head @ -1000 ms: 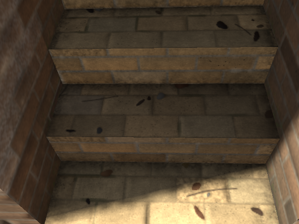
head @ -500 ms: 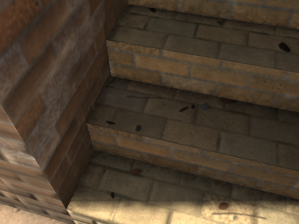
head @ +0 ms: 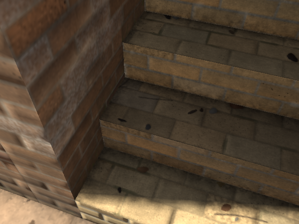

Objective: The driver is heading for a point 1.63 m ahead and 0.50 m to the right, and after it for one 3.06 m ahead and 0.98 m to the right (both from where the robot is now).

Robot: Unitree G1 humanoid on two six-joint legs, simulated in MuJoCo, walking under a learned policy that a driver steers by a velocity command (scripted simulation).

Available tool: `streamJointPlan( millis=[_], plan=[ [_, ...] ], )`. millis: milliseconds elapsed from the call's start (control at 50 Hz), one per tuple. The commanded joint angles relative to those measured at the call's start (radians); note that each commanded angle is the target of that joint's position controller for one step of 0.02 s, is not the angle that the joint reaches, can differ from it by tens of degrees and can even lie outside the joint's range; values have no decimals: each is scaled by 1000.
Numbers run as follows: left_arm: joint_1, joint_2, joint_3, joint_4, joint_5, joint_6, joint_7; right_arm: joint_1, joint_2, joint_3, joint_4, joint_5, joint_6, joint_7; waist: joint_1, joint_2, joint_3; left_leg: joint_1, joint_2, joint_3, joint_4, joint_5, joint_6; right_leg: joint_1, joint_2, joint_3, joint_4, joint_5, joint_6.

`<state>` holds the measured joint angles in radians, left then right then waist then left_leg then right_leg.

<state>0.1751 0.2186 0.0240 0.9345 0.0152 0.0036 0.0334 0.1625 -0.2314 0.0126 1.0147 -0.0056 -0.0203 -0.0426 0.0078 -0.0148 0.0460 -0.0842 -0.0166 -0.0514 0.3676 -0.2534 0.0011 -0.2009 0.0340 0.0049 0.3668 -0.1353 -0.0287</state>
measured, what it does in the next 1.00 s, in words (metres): walks ahead: left foot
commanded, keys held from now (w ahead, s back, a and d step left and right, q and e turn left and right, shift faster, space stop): no key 0.34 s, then w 0.56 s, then w+e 0.10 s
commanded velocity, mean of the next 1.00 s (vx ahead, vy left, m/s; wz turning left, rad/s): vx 0.22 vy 0.00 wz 0.00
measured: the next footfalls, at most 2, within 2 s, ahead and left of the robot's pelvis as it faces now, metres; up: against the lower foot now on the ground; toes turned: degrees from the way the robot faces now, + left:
left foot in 0.98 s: +0.24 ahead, +0.09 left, +0.00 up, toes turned +1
right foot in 1.52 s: +0.47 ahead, -0.24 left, +0.19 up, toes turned -20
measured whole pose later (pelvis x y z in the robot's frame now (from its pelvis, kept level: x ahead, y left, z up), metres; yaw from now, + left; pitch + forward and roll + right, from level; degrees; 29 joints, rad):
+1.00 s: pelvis +0.13 +0.00 -0.01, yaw -1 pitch +3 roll -1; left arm 0.38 0.21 0.04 1.04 0.01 -0.11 0.01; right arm 0.05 -0.19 0.00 0.90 -0.05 -0.10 -0.03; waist 0.04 0.01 0.00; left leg -0.37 -0.01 0.06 0.43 -0.09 0.08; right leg -0.15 0.07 0.03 0.55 -0.38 -0.06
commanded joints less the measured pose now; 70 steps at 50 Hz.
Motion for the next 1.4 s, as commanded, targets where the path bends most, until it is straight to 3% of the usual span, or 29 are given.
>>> streamJointPlan(
  millis=[20,360,440,500,520,560,580,620,640,680,760,800,860,900,960,980,1000,1020,1040,1060,1120,1180,1220,1260,1300,1320,1360,1380,1400],
  plan=[
    [1,106,25,-15,3,-1,-4,-1,-108,-8,-15,-1,-12,-1,2,81,-16,-121,124,-114,-101,60,44,86,-107,123,-49,44,1],
    [60,86,7,90,-2,-15,-1,56,-93,-8,53,1,-1,-4,-7,20,-18,-159,107,-116,-142,-137,71,36,-94,124,-75,-83,29],
    [58,93,12,67,9,-14,-7,76,-132,-28,52,1,12,-3,-17,65,28,-193,100,-158,-175,-430,113,-70,-24,69,19,-322,15],
    [69,57,9,48,19,-26,-20,71,-153,-48,53,2,-1,-5,-6,151,54,-194,200,-259,-231,-470,161,-112,9,-15,206,-219,13],
    [101,31,-2,52,39,-32,-22,74,-146,-52,50,7,-2,1,2,145,48,-201,229,-276,-231,-449,182,-99,-17,-9,236,-201,7],
    [157,33,-2,55,32,-46,-22,15,-138,-56,31,8,-3,10,47,119,66,-263,197,-216,-175,-417,174,-5,-17,-18,132,-246,-17],
    [198,43,0,63,29,-54,-16,-21,-120,-53,15,8,-4,13,69,73,84,-315,145,-159,-84,-377,155,66,-16,14,28,-273,-32],
    [368,199,51,107,19,-65,-14,-70,-53,-30,-51,4,-17,30,108,-221,79,-563,-40,69,307,-247,80,220,-297,538,-282,-663,-143],
    [389,189,54,113,24,-69,-18,-83,-97,-39,-66,-23,-25,38,94,-167,107,-606,-4,21,452,-254,95,195,-379,660,-320,-663,-182],
    [252,125,41,58,18,-82,-11,-34,-75,-36,-47,-16,-50,50,1,-67,87,-564,51,-5,545,-136,113,141,-347,541,-321,-470,-170],
    [268,93,27,68,4,-113,-8,-51,-46,-28,-59,-33,-60,67,-8,-58,-12,-524,46,76,538,55,87,194,-224,242,-258,42,-142],
    [261,86,24,74,-7,-120,-13,-109,-41,-25,-103,-46,-61,61,-9,-73,-12,-498,37,110,431,95,60,156,-192,164,-225,191,-146],
    [249,104,26,74,3,-122,-16,-172,-32,-16,-145,-32,-55,42,8,-119,-26,-362,6,138,248,100,52,85,-177,125,-193,274,-144],
    [210,130,37,61,15,-135,-13,-123,-29,-18,-147,-27,-52,36,-11,-153,-54,-294,-4,123,195,91,66,80,-196,137,-141,370,-149],
    [172,104,32,63,-3,-136,-19,73,-60,-42,-98,-37,-69,2,-90,-64,-170,-32,-28,138,16,94,92,38,-130,97,156,584,-119],
    [140,70,21,42,-18,-138,-22,238,-94,-59,-61,-50,-86,-7,-150,10,-240,199,101,1,-26,105,115,-140,-82,87,359,398,-88],
    [156,-51,-5,10,-12,-134,-19,322,-187,-78,-47,-68,-90,-16,-129,243,-250,320,406,-350,-130,215,181,-394,37,14,661,-257,-58],
    [291,16,12,55,5,-104,-8,313,-250,-102,-26,-55,-82,-13,-53,234,-238,219,491,-513,-158,131,310,-487,40,27,905,-423,-65],
    [265,61,23,72,28,-87,-9,231,-152,-90,-60,-35,-83,1,-28,89,-173,126,456,-438,-168,-93,313,-523,-40,71,982,-341,-71],
    [169,61,26,48,39,-80,-22,146,-61,-70,-78,-23,-87,6,-25,58,-85,33,373,-301,-214,-171,270,-549,-75,73,963,-239,-57],
    [91,1,30,26,52,-61,-45,216,-9,-54,-50,-23,-101,-8,-32,88,-34,-43,288,-83,-209,100,213,-605,-84,39,1119,-98,-16],
    [61,-34,35,-4,23,-46,-35,311,4,-50,-23,-51,-114,-4,-35,78,-96,-88,316,1,-139,207,234,-658,-48,46,1354,-50,-28],
    [-83,-69,28,-95,13,-20,4,355,8,-42,0,-41,-123,-7,-42,163,-23,-81,369,-56,-173,-36,232,-925,-46,77,1660,-150,-59],
    [-214,-76,16,-207,14,-10,36,358,-9,-43,10,-49,-132,-6,-36,113,56,-56,394,-65,-201,-136,196,-1127,-66,106,1739,-224,-59],
    [-293,-134,-1,-296,38,-3,44,418,-28,-50,30,-68,-133,3,-62,111,46,56,406,-60,-208,-155,185,-1303,-62,93,1903,-310,-75],
    [-360,-121,-5,-356,42,-1,43,430,-41,-52,38,-56,-134,2,-71,110,39,143,416,-37,-225,-158,167,-1379,-71,98,1944,-399,-81],
    [-436,-128,-14,-442,35,1,40,431,-25,-46,48,-49,-135,0,-67,68,81,121,401,36,-274,-163,133,-1394,-82,84,1853,-442,-70],
    [-436,-158,-40,-485,37,7,27,413,-26,-46,51,-43,-117,-6,-19,36,86,22,335,104,-293,-172,88,-1293,-129,40,1673,-408,-71],
    [-464,-157,-44,-528,10,11,9,406,-24,-41,46,-43,-109,-15,-27,44,97,-32,316,137,-355,-147,105,-1212,-121,-31,1595,-377,-58]
  ],
)
Over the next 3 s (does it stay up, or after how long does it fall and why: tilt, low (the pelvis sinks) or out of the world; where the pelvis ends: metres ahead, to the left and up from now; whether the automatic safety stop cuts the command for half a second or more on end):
stays up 0.88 -0.12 0.38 its command is cut before an obstacle after 1.7 s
